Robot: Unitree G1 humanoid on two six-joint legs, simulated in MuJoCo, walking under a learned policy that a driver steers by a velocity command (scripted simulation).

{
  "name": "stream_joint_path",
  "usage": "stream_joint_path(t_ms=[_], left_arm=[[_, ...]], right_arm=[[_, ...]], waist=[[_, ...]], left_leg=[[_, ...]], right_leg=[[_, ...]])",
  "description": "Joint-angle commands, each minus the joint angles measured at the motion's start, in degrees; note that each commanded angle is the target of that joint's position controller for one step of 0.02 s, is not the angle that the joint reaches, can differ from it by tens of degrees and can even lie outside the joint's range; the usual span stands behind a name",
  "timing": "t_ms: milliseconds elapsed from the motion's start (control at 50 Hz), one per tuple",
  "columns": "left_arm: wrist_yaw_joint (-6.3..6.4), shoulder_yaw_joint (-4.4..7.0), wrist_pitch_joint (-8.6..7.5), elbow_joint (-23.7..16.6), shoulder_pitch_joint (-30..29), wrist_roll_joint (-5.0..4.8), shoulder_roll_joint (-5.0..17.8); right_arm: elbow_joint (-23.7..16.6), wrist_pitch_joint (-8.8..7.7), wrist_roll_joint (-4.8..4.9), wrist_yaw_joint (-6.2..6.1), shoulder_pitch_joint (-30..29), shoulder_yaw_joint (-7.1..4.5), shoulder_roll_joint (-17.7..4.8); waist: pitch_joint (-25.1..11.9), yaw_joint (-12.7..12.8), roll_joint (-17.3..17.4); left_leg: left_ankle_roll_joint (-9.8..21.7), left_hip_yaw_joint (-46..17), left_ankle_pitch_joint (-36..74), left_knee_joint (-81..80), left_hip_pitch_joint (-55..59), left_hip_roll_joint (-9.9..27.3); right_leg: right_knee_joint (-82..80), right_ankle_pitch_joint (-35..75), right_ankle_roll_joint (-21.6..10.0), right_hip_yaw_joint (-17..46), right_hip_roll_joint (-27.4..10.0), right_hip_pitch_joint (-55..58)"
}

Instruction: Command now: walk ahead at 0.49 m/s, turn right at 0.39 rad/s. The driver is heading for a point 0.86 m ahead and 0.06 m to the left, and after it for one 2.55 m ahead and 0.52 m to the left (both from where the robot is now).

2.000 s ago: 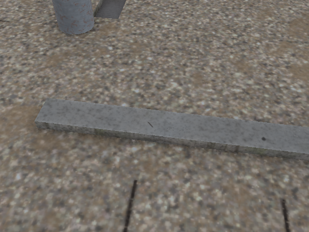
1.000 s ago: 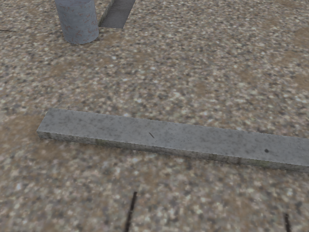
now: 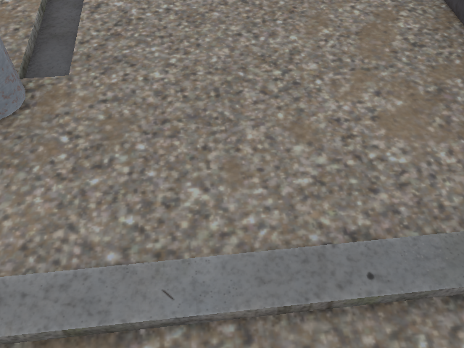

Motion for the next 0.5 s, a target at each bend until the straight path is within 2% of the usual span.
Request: stream_joint_path(t_ms=[20, 100, 160, 200, 220, 260, 280, 300, 320, 340, 360, 380, 400, 420, 440, 460, 500], left_arm=[[0.26, 0.64, -1.46, -2.52, 2.88, -0.37, 5.9], [0.19, 0.08, -1.38, -1.63, 8.43, -0.16, 5.17], [0.74, -0.21, -1.41, -1.3, 10.95, 0.34, 5.48], [1.21, -0.38, -1.4, -0.86, 12.28, 1.02, 5.67], [1.44, -0.38, -1.47, -0.81, 12.1, 1.21, 6.04], [1.79, -0.23, -1.83, -1.32, 9.13, 1.28, 7.35], [1.77, -0.06, -2.04, -1.31, 8.19, 1.43, 8.13], [1.49, 0.06, -2.13, -1.42, 6.82, 1.31, 8.63], [1.24, -0.34, -2.5, -2.05, 6.37, 0.67, 7.38], [0.92, -1.64, -2.45, -2.99, 13.49, -2.15, 0.91], [1.34, -0.46, -1.97, -1.59, 15.87, -1.23, 5.27], [1.61, -0.16, -1.42, -2.15, 12.0, 0.06, 5.5], [1.43, -0.46, -1.33, -2.96, 8.02, 0.97, 4.29], [1.07, -0.39, -0.79, -3.19, 6.25, 1.26, 3.3], [0.6, -0.36, 0.03, -3.43, 6.17, 1.97, 2.96], [0.21, -0.51, 0.86, -2.73, 7.51, 2.17, 1.68], [-0.07, -0.68, 1.87, -2.4, 8.44, 1.84, 0.56]], right_arm=[[-2.13, 1.59, -0.23, 0.48, 2.73, -0.78, -3.74], [-4.84, 1.77, 0.49, 1.22, -5.97, -0.45, -3.76], [-6.91, 1.54, 0.88, 1.43, -12.01, 0.06, -3.67], [-7.71, 1.24, 1.19, 1.32, -13.67, 0.37, -3.5], [-8.13, 1.03, 1.23, 1.27, -13.88, 0.34, -3.95], [-7.15, 0.58, 1.2, 0.85, -8.93, -0.15, -5.2], [-5.47, 0.31, 1.29, 0.33, -3.37, -0.8, -6.53], [-2.76, -0.1, 1.3, -0.23, 5.42, -1.52, -7.76], [-0.31, -0.74, 0.03, -1.02, 14.54, -2.32, -9.91], [0.19, -0.9, -1.57, -1.16, 20.38, -3.85, -16.28], [1.04, -0.04, 0.79, -0.23, 18.63, -3.72, -13.91], [-0.01, -0.04, 1.9, 0.08, 11.62, -2.77, -10.58], [-0.37, -0.37, 1.92, 0.26, 7.48, -1.52, -6.1], [0.23, -0.62, 1.75, 0.14, 6.85, -0.76, -3.91], [1.26, -0.79, 2.01, -0.23, 7.22, -0.19, -2.54], [2.34, -1.0, 1.8, -0.29, 8.42, 0.03, -2.5], [3.59, -1.6, 1.56, -0.2, 9.83, -0.06, -4.19]], waist=[[0.82, -1.28, -1.92], [0.38, 2.61, -4.05], [1.07, 4.66, -4.46], [1.15, 5.07, -5.33], [1.43, 4.55, -5.19], [0.07, 0.94, -5.46], [-2.45, -1.52, -5.98], [-6.26, -5.8, -4.85], [-10.98, -9.47, -2.77], [-20.06, -7.18, 10.01], [-22.28, -5.21, 8.22], [-13.17, -2.36, 3.45], [-6.95, -1.69, -0.06], [-4.24, -0.91, 0.0], [-2.95, 0.23, 1.34], [-3.29, 1.0, 2.33], [-4.52, 2.38, 2.72]], left_leg=[[-1.69, 3.26, 7.17, -7.21, -1.56, 0.44], [-0.85, 4.9, 15.95, -18.14, -3.99, -0.98], [0.07, 5.93, 17.13, -24.25, -5.18, -2.69], [1.1, 6.48, 14.97, -26.13, -4.94, -3.96], [1.87, 6.31, 13.53, -27.6, -4.25, -4.4], [4.01, 6.62, 9.23, -31.41, 4.61, -6.89], [5.1, 6.87, 6.85, -32.44, 11.49, -8.85], [6.44, 7.05, 8.95, -36.93, 21.28, -9.7], [8.29, 1.79, 13.14, -37.69, 35.26, -3.75], [16.77, -22.9, 27.83, -36.78, 52.53, 15.48], [20.3, -34.03, 38.5, -41.99, 50.23, 18.57], [19.36, -25.41, 37.6, -42.65, 40.97, 16.58], [17.6, -18.14, 39.87, -44.29, 33.68, 13.78], [15.5, -12.76, 40.96, -45.97, 29.57, 10.85], [13.89, -8.53, 42.24, -47.67, 25.8, 8.4], [13.19, -5.83, 45.37, -48.02, 23.67, 7.37], [13.17, -2.19, 51.8, -48.1, 21.75, 6.07]], right_leg=[[-10.67, 21.66, -5.12, 13.0, -15.45, -2.01], [-9.59, 28.36, -0.45, 11.21, -14.74, 5.59], [-9.02, 30.85, -0.18, 11.48, -15.84, 11.51], [-7.42, 34.01, -1.19, 11.8, -17.46, 15.64], [-6.31, 36.45, -1.52, 11.94, -18.34, 17.05], [-1.81, 48.3, -0.58, 10.61, -18.93, 16.51], [3.53, 54.94, 0.03, 10.3, -18.75, 16.15], [12.99, 54.99, 0.74, 9.09, -17.39, 14.36], [25.75, 42.5, 1.69, 8.07, -14.86, 5.28], [49.74, 5.66, 5.16, 3.01, -5.46, -12.33], [58.05, -18.51, 5.11, 6.02, -2.24, -17.34], [59.25, -15.4, 5.31, 7.84, -5.74, -19.21], [56.36, -13.08, 5.6, 7.13, -7.69, -20.19], [53.84, -12.07, 5.72, 6.35, -9.2, -19.8], [50.64, -10.97, 6.24, 5.79, -10.14, -17.99], [49.87, -10.25, 6.72, 4.56, -9.69, -15.63], [46.84, -8.18, 7.58, 3.29, -9.17, -13.71]])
